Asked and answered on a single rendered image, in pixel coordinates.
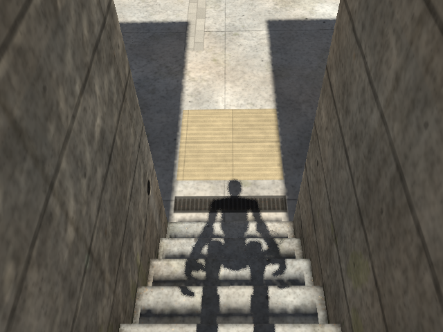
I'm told stairs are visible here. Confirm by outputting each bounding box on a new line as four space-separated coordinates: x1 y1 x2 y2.
119 221 342 332

